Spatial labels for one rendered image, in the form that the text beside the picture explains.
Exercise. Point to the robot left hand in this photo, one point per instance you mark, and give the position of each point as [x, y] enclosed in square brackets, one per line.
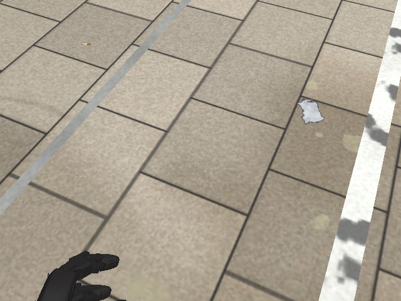
[61, 285]

